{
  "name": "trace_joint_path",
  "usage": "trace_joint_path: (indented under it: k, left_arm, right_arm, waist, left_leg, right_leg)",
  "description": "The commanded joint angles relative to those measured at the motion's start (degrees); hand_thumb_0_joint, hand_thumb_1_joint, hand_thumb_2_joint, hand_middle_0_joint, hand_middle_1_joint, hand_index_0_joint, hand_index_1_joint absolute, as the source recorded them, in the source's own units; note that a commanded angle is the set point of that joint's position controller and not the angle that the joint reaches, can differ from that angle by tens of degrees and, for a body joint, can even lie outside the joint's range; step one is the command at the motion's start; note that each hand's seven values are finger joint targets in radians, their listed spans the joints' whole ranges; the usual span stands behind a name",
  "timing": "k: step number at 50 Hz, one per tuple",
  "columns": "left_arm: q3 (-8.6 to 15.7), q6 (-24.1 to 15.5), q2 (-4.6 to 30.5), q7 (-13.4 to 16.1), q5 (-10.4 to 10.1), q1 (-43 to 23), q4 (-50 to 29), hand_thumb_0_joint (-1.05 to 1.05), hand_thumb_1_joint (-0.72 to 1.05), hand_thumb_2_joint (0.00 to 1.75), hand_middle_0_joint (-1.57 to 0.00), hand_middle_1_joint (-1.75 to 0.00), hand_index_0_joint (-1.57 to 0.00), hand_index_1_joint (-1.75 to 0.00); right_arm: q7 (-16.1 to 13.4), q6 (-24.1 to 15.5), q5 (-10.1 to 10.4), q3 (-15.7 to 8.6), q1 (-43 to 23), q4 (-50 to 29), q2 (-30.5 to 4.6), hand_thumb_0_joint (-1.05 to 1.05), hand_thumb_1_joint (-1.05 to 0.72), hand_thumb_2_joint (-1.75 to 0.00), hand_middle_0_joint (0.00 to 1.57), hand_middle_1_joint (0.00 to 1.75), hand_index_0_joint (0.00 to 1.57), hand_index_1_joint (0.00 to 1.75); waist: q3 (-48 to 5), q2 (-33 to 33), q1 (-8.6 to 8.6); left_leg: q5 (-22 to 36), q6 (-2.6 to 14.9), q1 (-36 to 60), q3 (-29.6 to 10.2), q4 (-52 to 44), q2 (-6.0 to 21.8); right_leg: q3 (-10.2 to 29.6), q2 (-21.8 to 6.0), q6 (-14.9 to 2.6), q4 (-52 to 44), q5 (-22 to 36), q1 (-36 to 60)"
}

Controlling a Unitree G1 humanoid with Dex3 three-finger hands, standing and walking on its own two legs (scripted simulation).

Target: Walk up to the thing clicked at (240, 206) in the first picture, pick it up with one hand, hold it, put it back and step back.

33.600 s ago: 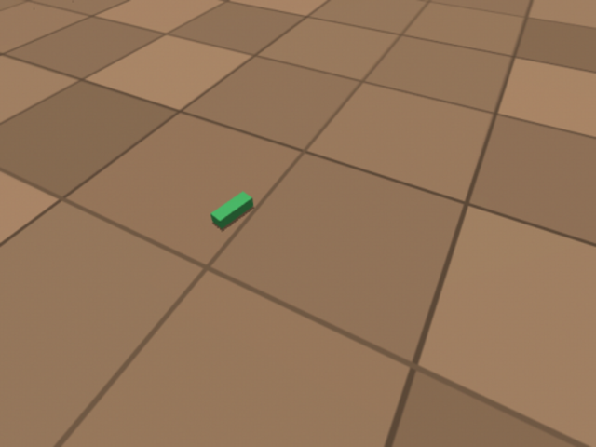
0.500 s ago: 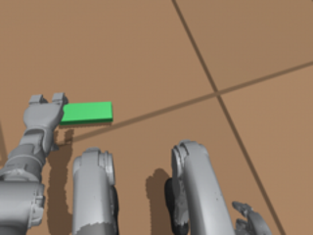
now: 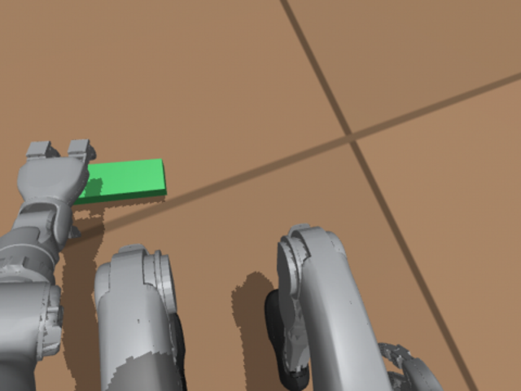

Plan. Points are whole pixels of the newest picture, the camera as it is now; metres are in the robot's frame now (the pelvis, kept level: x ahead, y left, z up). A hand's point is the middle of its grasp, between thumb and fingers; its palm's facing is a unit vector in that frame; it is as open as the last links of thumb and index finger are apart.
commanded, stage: rise first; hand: left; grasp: from above
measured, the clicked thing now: (115, 181) +0.48 +0.23 -0.31
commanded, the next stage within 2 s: approach in 1.96 s
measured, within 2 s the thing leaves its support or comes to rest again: neither
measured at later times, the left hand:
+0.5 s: hand (76, 195) +0.43 +0.27 -0.20, palm faces -0.46 -0.06 -0.89, open 14.0 cm
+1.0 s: hand (73, 190) +0.44 +0.27 -0.21, palm faces -0.46 -0.05 -0.89, open 14.1 cm
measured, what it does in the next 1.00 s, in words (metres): stands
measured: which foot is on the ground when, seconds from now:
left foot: down 0.00-1.00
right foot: down 0.00-1.00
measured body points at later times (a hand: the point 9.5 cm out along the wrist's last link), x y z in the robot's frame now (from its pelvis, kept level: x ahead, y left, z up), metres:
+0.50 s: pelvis +0.00 +0.00 -0.01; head +0.24 +0.06 +0.37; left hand +0.45 +0.27 -0.15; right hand +0.07 -0.27 -0.12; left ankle +0.08 +0.13 -0.30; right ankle +0.09 -0.12 -0.30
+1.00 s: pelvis +0.00 +0.00 -0.02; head +0.23 +0.07 +0.36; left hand +0.46 +0.27 -0.15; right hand +0.05 -0.27 -0.12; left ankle +0.08 +0.13 -0.30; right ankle +0.09 -0.12 -0.30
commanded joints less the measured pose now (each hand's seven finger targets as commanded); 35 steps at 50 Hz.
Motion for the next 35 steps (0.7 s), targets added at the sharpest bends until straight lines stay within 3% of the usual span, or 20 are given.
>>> trace_joint_path:
  k: [1, 8, 12, 14, 18, 20, 21, 23, 27, 35]
  left_arm:
    - [1.7, 0.5, 12.5, 2.3, -1.3, -16.1, -7.4, 0.00, -0.50, 0.97, -0.05, -1.03, -0.08, -1.01]
    - [2.5, 0.4, 14.0, 2.5, -1.7, -17.3, -6.7, 0.00, -0.51, 0.98, -0.05, -1.03, -0.08, -1.01]
    - [2.1, 0.3, 14.0, 2.6, -1.2, -17.0, -4.9, 0.00, -0.50, 0.97, -0.05, -1.04, -0.08, -1.01]
    - [2.5, 0.1, 14.8, 2.7, -1.4, -17.1, -5.5, 0.00, -0.51, 0.98, -0.06, -1.04, -0.08, -1.01]
    - [2.5, 0.3, 14.2, 2.7, -1.5, -16.7, -5.5, 0.00, -0.50, 0.96, -0.05, -1.05, -0.08, -1.02]
    - [2.1, 0.2, 14.4, 2.7, -1.4, -16.9, -6.2, 0.00, -0.50, 0.97, -0.06, -1.05, -0.08, -1.02]
    - [2.1, 0.1, 14.3, 2.6, -1.5, -17.6, -5.9, 0.00, -0.50, 0.97, -0.06, -1.04, -0.08, -1.02]
    - [2.1, 0.1, 14.5, 2.6, -1.3, -17.2, -5.7, 0.00, -0.58, 1.05, -0.06, -0.98, -0.04, -1.00]
    - [3.0, -0.2, 15.7, 2.9, -1.3, -18.2, -7.4, 0.00, -0.54, 1.01, -0.06, -1.01, -0.06, -1.01]
    - [2.6, -0.1, 15.6, 3.1, -0.8, -18.1, -3.9, 0.00, -0.53, 1.00, -0.06, -1.03, -0.07, -1.02]
  right_arm:
    - [-0.7, -0.8, -0.2, -4.1, 10.4, -1.2, -13.3, 0.00, -0.90, -0.90, 0.20, 0.30, 0.20, 0.30]
    - [-0.6, -0.8, -0.4, -3.3, 10.7, -1.3, -13.4, 0.00, -0.90, -0.90, 0.20, 0.30, 0.20, 0.30]
    - [-0.3, -1.2, -0.6, -2.9, 10.6, -1.4, -13.9, 0.00, -0.90, -0.90, 0.20, 0.30, 0.20, 0.30]
    - [-0.4, -1.1, -0.6, -2.8, 10.3, -1.4, -13.9, 0.00, -0.90, -0.90, 0.20, 0.30, 0.20, 0.30]
    - [-0.2, -1.3, -0.9, -2.6, 11.3, -1.4, -14.2, 0.00, -0.90, -0.90, 0.20, 0.30, 0.20, 0.30]
    - [-0.1, -1.1, -0.7, -2.6, 10.7, -1.3, -14.0, 0.00, -0.90, -0.90, 0.20, 0.30, 0.20, 0.30]
    - [0.0, -1.1, -0.9, -2.6, 11.1, -1.4, -14.3, 0.00, -0.90, -0.90, 0.20, 0.30, 0.20, 0.30]
    - [0.1, -1.2, -0.9, -2.5, 11.3, -1.3, -14.1, 0.00, -0.91, -0.90, 0.20, 0.30, 0.20, 0.30]
    - [0.1, -1.2, -1.0, -2.3, 11.5, -1.3, -14.5, 0.00, -0.90, -0.90, 0.20, 0.30, 0.20, 0.30]
    - [0.5, -1.2, -1.3, -1.5, 11.3, -1.4, -14.8, 0.00, -0.90, -0.90, 0.20, 0.30, 0.20, 0.30]
  waist:
    - [-37.1, 13.4, -0.05]
    - [-37.5, 12.3, -0.35]
    - [-34.5, 12.9, -1.22]
    - [-35.3, 13.2, -0.49]
    - [-35.9, 12.5, -1.45]
    - [-37.1, 14.6, -0.73]
    - [-36.6, 13.6, -1.85]
    - [-35.7, 13.3, -1.60]
    - [-37.4, 14.7, -1.63]
    - [-34.9, 14.6, -2.22]
  left_leg:
    - [9.1, 2.36, 29.4, 4.8, -12.9, -1.1]
    - [8.2, 2.56, 27.4, 4.6, -11.9, -1.1]
    - [6.5, 2.51, 26.0, 4.5, -11.8, -1.0]
    - [6.5, 2.47, 25.8, 4.5, -11.9, -1.1]
    - [7.9, 2.48, 26.4, 4.3, -11.0, -1.0]
    - [9.1, 2.30, 27.4, 4.4, -10.9, -1.0]
    - [9.0, 2.35, 26.9, 4.1, -10.6, -0.9]
    - [8.6, 2.35, 26.2, 4.0, -10.7, -1.0]
    - [9.9, 2.08, 28.2, 3.8, -10.4, -0.9]
    - [9.4, 2.19, 26.2, 3.6, -9.9, -0.9]
  right_leg:
    - [-4.1, 1.5, -2.96, -14.5, 12.6, 17.1]
    - [-4.1, 1.9, -2.83, -14.3, 12.0, 18.1]
    - [-4.5, 1.9, -2.94, -13.9, 10.6, 16.5]
    - [-4.4, 2.1, -2.99, -14.0, 10.3, 16.9]
    - [-4.7, 2.1, -2.76, -13.6, 12.0, 17.8]
    - [-4.5, 2.2, -2.90, -13.2, 13.3, 18.0]
    - [-4.9, 2.1, -2.78, -12.9, 13.1, 17.8]
    - [-5.0, 2.1, -2.86, -12.9, 12.7, 17.6]
    - [-5.2, 2.2, -2.94, -12.4, 13.8, 17.7]
    - [-5.5, 2.4, -2.84, -12.0, 13.6, 17.1]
